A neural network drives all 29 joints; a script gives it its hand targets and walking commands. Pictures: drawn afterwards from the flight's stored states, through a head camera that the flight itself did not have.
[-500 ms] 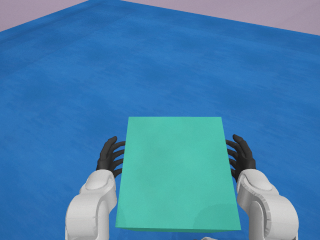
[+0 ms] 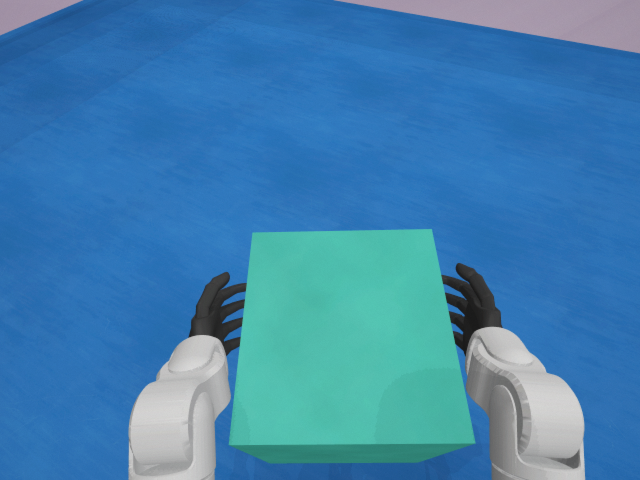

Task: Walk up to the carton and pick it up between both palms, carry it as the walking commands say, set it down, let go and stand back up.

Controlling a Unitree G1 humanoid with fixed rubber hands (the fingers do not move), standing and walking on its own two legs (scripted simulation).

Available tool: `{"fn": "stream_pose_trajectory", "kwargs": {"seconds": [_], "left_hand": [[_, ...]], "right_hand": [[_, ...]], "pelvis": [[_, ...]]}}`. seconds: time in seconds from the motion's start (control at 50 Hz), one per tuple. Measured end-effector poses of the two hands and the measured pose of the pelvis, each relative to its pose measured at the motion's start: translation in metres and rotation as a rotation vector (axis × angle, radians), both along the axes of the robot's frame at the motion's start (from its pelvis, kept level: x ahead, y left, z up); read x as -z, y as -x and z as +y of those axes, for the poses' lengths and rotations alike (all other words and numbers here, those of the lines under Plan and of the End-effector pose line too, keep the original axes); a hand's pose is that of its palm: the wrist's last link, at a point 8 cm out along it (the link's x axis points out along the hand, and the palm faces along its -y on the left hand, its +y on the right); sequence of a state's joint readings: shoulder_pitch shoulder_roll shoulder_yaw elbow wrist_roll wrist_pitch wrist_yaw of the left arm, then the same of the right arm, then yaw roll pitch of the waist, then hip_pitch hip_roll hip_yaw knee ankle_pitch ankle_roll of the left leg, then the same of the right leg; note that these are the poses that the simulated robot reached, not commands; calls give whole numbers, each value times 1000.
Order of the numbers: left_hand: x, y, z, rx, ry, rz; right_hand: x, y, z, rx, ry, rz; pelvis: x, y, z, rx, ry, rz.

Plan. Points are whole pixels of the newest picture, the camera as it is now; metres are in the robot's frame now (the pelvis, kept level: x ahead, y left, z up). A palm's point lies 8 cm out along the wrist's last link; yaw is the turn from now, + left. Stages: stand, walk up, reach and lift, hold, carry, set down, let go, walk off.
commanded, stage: carry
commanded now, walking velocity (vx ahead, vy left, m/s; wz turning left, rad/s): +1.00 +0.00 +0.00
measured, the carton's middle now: (342, 358) +0.25 -0.01 +0.01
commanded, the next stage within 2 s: none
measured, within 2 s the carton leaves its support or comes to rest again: neither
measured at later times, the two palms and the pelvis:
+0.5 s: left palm (220, 112) +0.69 +0.19 +0.08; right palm (374, 87) +0.74 -0.10 +0.09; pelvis +0.48 +0.00 +0.01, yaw +6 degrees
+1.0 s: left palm out of the picture +1.19 +0.24 +0.10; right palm out of the picture +1.18 -0.05 +0.12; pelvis +0.95 +0.11 +0.02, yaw +0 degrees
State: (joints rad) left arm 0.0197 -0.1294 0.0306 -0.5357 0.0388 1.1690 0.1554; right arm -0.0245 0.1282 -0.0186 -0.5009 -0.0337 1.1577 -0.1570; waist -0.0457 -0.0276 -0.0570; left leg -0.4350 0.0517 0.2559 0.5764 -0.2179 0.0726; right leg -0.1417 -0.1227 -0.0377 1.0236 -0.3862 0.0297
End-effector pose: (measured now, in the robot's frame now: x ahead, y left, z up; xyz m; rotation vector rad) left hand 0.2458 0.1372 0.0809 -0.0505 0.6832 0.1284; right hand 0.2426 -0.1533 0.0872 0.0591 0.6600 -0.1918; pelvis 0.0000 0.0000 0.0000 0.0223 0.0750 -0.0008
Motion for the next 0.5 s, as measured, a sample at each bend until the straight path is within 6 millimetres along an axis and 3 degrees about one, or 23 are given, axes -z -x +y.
{"fn": "stream_pose_trajectory", "kwargs": {"seconds": [0.1,0.2,0.36,0.42,0.5], "left_hand": [[-12,-90,4,49,3,14],[-22,-184,13,28,22,-45],[-2,-340,28,-100,-7,-99],[8,-384,36,-148,-1,-1],[-3,-440,48,-204,13,31]], "right_hand": [[-17,-79,4,55,-5,16],[-32,-177,13,35,15,-43],[-2,-369,29,-99,-7,-99],[4,-430,39,-149,1,-1],[-7,-499,53,-195,5,31]], "pelvis": [[-21,-85,14,31,45,11],[-22,-182,16,3,76,6],[18,-362,1,-96,93,-45],[5,-412,-1,-103,82,-40],[-14,-480,3,-113,49,-30]]}}
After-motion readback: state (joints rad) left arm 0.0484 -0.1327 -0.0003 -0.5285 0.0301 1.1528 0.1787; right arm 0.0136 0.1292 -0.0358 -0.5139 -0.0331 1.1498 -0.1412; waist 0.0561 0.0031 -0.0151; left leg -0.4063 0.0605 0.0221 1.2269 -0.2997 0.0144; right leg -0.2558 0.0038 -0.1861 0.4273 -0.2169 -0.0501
